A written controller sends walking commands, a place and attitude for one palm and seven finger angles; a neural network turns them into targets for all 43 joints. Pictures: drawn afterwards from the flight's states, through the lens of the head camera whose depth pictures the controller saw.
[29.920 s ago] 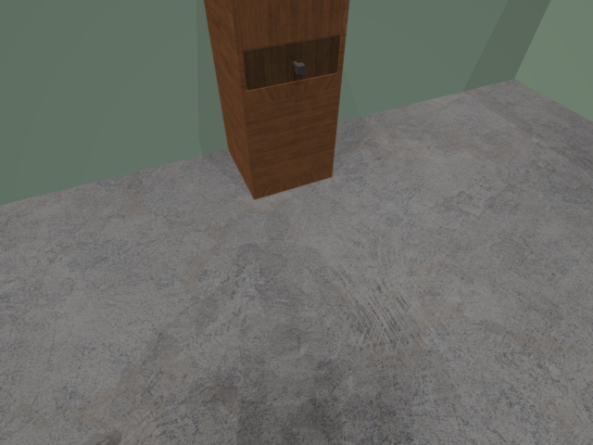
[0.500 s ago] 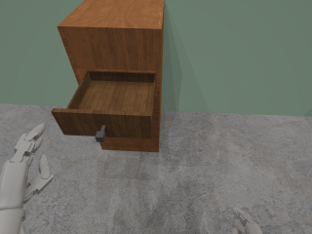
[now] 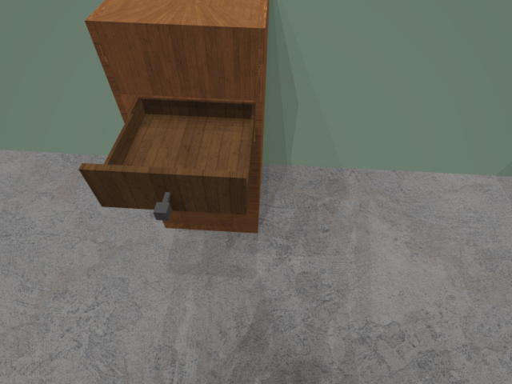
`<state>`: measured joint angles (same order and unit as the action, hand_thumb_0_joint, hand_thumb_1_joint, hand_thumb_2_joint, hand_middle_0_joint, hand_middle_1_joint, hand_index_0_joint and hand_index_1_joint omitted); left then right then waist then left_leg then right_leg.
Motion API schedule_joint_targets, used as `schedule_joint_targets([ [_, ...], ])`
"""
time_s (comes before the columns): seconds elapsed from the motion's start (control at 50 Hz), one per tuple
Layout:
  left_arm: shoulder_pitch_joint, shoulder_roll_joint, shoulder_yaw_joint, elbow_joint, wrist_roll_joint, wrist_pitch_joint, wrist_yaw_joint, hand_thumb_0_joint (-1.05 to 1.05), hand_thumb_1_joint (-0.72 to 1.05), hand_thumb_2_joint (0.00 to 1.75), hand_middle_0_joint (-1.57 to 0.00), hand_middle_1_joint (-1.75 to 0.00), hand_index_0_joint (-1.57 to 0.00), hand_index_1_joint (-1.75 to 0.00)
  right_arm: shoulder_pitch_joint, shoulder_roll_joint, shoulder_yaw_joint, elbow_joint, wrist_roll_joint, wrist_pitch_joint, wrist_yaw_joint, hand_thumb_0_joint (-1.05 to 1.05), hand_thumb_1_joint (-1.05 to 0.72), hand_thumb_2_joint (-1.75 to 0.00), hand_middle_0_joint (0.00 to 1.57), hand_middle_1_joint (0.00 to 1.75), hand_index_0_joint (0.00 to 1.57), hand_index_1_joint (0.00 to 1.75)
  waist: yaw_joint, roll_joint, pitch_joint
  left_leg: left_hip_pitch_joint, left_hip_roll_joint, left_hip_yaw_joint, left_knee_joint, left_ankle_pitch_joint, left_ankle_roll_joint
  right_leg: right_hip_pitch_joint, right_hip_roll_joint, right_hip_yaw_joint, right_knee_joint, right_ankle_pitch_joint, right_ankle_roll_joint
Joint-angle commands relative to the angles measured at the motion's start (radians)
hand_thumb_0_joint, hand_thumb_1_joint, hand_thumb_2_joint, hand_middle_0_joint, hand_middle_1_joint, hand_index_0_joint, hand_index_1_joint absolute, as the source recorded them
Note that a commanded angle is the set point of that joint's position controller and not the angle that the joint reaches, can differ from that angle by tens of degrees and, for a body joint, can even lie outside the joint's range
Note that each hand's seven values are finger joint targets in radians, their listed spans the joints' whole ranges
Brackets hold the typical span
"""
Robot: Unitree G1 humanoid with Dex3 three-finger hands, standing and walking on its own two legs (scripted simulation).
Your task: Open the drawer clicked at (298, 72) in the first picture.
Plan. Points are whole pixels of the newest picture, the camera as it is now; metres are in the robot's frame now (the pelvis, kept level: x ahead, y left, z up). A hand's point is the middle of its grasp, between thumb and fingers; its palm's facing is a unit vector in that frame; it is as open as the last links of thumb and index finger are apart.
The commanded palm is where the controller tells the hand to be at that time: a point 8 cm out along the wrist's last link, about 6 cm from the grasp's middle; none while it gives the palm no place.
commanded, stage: let the arm hang, fingers relaxed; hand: left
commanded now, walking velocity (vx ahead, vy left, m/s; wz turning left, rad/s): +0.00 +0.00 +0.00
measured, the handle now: (164, 205) +0.50 +0.26 -0.13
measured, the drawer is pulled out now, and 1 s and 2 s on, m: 0.30 0.30 0.30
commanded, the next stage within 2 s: look to check the result in 0.54 s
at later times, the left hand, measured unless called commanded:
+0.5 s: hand out of the picture -0.01 +0.16 -0.18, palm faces +0.04 -0.98 -0.17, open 7.3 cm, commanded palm none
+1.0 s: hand out of the picture -0.01 +0.16 -0.18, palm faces +0.04 -0.98 -0.18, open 7.3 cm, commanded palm none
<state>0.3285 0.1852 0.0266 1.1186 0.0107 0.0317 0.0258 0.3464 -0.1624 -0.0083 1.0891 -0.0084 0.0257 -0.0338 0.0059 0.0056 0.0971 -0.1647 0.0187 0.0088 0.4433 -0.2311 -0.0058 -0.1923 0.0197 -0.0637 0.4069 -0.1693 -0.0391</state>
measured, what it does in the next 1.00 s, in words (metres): stands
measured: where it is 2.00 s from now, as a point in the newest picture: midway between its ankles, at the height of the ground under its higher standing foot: outside the picture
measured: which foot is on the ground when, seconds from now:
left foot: down 0.00-1.00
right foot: down 0.00-1.00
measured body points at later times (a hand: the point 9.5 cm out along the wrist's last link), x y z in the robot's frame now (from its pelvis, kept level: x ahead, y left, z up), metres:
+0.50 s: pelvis +0.00 +0.00 +0.00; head +0.00 +0.00 +0.45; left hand -0.01 +0.22 -0.16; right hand -0.05 -0.18 -0.17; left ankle +0.01 +0.12 -0.74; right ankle +0.04 -0.10 -0.74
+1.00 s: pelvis +0.01 +0.00 +0.00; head +0.02 -0.01 +0.45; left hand -0.01 +0.21 -0.16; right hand -0.03 -0.20 -0.17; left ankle +0.01 +0.12 -0.74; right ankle +0.04 -0.10 -0.74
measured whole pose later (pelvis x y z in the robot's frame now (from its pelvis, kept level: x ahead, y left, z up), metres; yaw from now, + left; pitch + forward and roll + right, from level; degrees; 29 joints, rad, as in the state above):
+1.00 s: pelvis +0.01 +0.00 +0.00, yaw -1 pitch -2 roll +0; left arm 0.29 0.11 0.03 1.14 0.01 0.01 0.04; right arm 0.33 -0.09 -0.01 1.12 -0.01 0.00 -0.04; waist 0.00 0.01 0.07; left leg -0.15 0.02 0.03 0.43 -0.23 -0.01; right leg -0.20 0.02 -0.04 0.43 -0.18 -0.04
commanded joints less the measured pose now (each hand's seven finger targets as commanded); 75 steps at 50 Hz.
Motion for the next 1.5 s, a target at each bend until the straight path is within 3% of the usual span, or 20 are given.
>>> schedule_joint_targets([
  [0.0, 0.020, 0.079, 0.005, -0.014, -0.001, -0.026, 0.004, 0.00, 0.90, 0.90, -0.20, -0.30, -0.20, -0.30, 0.073, -0.059, -0.005, -0.012, -0.004, -0.015, -0.007, 0.00, -0.90, -0.90, 0.20, 0.30, 0.20, 0.30, -0.007, -0.011, 0.011, -0.058, 0.065, -0.059, -0.110, -0.037, 0.047, -0.020, -0.106, 0.127, -0.127, -0.150, -0.021],
  [0.06, 0.033, 0.068, 0.006, -0.003, 0.000, -0.025, 0.008, 0.00, 0.90, 0.90, -0.20, -0.30, -0.20, -0.30, 0.085, -0.051, -0.006, 0.001, -0.003, -0.017, -0.009, 0.00, -0.90, -0.90, 0.20, 0.30, 0.20, 0.30, -0.005, 0.011, 0.015, -0.065, 0.067, -0.062, -0.118, -0.059, 0.049, -0.035, -0.100, 0.125, -0.114, -0.159, -0.020],
  [0.12, 0.038, 0.058, 0.009, 0.001, 0.001, -0.026, 0.009, 0.00, 0.90, 0.90, -0.20, -0.30, -0.20, -0.30, 0.098, -0.033, -0.007, 0.011, -0.006, -0.018, -0.008, 0.00, -0.90, -0.90, 0.20, 0.30, 0.20, 0.30, -0.005, -0.028, 0.019, -0.085, 0.060, -0.057, -0.115, -0.068, 0.050, -0.032, -0.101, 0.126, -0.112, -0.165, -0.018],
  [0.24, 0.041, 0.034, 0.014, -0.002, 0.003, -0.028, 0.012, 0.00, 0.90, 0.90, -0.20, -0.30, -0.20, -0.30, 0.112, -0.003, -0.010, 0.020, -0.008, -0.023, -0.010, 0.00, -0.90, -0.90, 0.20, 0.30, 0.20, 0.30, -0.006, 0.017, 0.037, -0.098, 0.060, -0.059, -0.119, -0.069, 0.051, -0.048, -0.098, 0.123, -0.097, -0.140, -0.020],
  [0.38, 0.042, 0.020, 0.016, -0.006, 0.005, -0.030, 0.015, 0.00, 0.90, 0.90, -0.20, -0.30, -0.20, -0.30, 0.116, 0.012, -0.016, 0.016, -0.008, -0.023, -0.010, 0.00, -0.90, -0.90, 0.20, 0.30, 0.20, 0.30, -0.008, 0.012, 0.058, -0.109, 0.066, -0.063, -0.122, -0.091, 0.050, -0.069, -0.092, 0.120, -0.090, -0.139, -0.017],
  [0.52, 0.047, 0.017, 0.018, -0.009, 0.004, -0.035, 0.014, 0.00, 0.90, 0.90, -0.20, -0.30, -0.20, -0.30, 0.110, 0.007, -0.017, 0.011, -0.006, -0.028, -0.012, 0.00, -0.90, -0.90, 0.20, 0.30, 0.20, 0.30, -0.009, 0.010, 0.013, -0.077, 0.064, -0.056, -0.109, -0.040, 0.050, -0.041, -0.098, 0.124, -0.088, -0.093, -0.017],
  [0.56, 0.050, 0.012, 0.016, -0.006, 0.005, -0.036, 0.015, 0.00, 0.90, 0.90, -0.20, -0.30, -0.20, -0.30, 0.106, 0.008, -0.019, 0.010, -0.005, -0.025, -0.012, 0.00, -0.90, -0.90, 0.20, 0.30, 0.20, 0.30, -0.011, -0.003, 0.022, -0.063, 0.064, -0.055, -0.102, -0.032, 0.047, -0.063, -0.096, 0.122, -0.088, -0.104, -0.017],
  [0.62, 0.043, 0.016, 0.016, -0.005, 0.003, -0.036, 0.014, 0.00, 0.90, 0.90, -0.20, -0.30, -0.20, -0.30, 0.108, 0.004, -0.015, 0.014, -0.006, -0.028, -0.013, 0.00, -0.90, -0.90, 0.20, 0.30, 0.20, 0.30, -0.011, 0.033, 0.025, -0.068, 0.067, -0.057, -0.114, -0.026, 0.047, -0.048, -0.097, 0.126, -0.087, -0.083, -0.018],
  [0.68, 0.047, 0.015, 0.015, 0.002, 0.003, -0.037, 0.015, 0.00, 0.90, 0.90, -0.20, -0.30, -0.20, -0.30, 0.103, 0.004, -0.016, 0.014, -0.005, -0.028, -0.013, 0.00, -0.90, -0.90, 0.20, 0.30, 0.20, 0.30, -0.012, 0.010, 0.016, -0.054, 0.069, -0.053, -0.111, -0.018, 0.045, -0.045, -0.099, 0.122, -0.090, -0.079, -0.017],
  [0.76, 0.049, 0.017, 0.014, 0.005, 0.003, -0.038, 0.016, 0.00, 0.90, 0.90, -0.20, -0.30, -0.20, -0.30, 0.094, -0.002, -0.016, 0.014, -0.003, -0.028, -0.013, 0.00, -0.90, -0.90, 0.20, 0.30, 0.20, 0.30, -0.010, 0.025, 0.019, -0.045, 0.070, -0.053, -0.111, -0.008, 0.044, -0.048, -0.099, 0.124, -0.090, -0.072, -0.018],
  [0.78, 0.044, 0.021, 0.014, 0.005, 0.002, -0.038, 0.015, 0.00, 0.90, 0.90, -0.20, -0.30, -0.20, -0.30, 0.100, 0.001, -0.014, 0.016, -0.004, -0.028, -0.013, 0.00, -0.90, -0.90, 0.20, 0.30, 0.20, 0.30, -0.012, 0.002, 0.015, -0.050, 0.070, -0.054, -0.110, 0.003, 0.044, -0.032, -0.101, 0.121, -0.090, -0.062, -0.017],
  [1.12, 0.031, 0.024, 0.015, 0.005, 0.000, -0.042, 0.016, 0.00, 0.90, 0.90, -0.20, -0.30, -0.20, -0.30, 0.077, -0.002, -0.015, 0.026, -0.003, -0.030, -0.014, 0.00, -0.90, -0.90, 0.20, 0.30, 0.20, 0.30, -0.009, -0.004, 0.005, -0.026, 0.068, -0.043, -0.105, 0.051, 0.038, -0.011, -0.104, 0.123, -0.094, -0.017, -0.017],
  [1.24, 0.029, 0.027, 0.015, 0.004, 0.000, -0.041, 0.015, 0.00, 0.90, 0.90, -0.20, -0.30, -0.20, -0.30, 0.076, -0.001, -0.016, 0.029, -0.005, -0.025, -0.013, 0.00, -0.90, -0.90, 0.20, 0.30, 0.20, 0.30, -0.009, 0.010, 0.024, -0.026, 0.061, -0.035, -0.103, 0.024, 0.035, -0.026, -0.107, 0.131, -0.117, -0.067, -0.017],
  [1.38, 0.028, 0.022, 0.014, 0.008, -0.001, -0.043, 0.016, 0.00, 0.90, 0.90, -0.20, -0.30, -0.20, -0.30, 0.075, -0.005, -0.013, 0.030, -0.003, -0.030, -0.018, 0.00, -0.90, -0.90, 0.20, 0.30, 0.20, 0.30, -0.009, 0.015, -0.003, -0.007, 0.077, -0.040, -0.104, 0.084, 0.036, 0.002, -0.103, 0.116, -0.091, 0.029, -0.019],
  [1.48, 0.029, 0.022, 0.013, 0.011, -0.001, -0.044, 0.016, 0.00, 0.90, 0.90, -0.20, -0.30, -0.20, -0.30, 0.074, -0.008, -0.013, 0.032, -0.003, -0.029, -0.018, 0.00, -0.90, -0.90, 0.20, 0.30, 0.20, 0.30, -0.011, 0.019, -0.006, 0.002, 0.076, -0.036, -0.105, 0.083, 0.035, 0.003, -0.105, 0.120, -0.097, 0.027, -0.019],
])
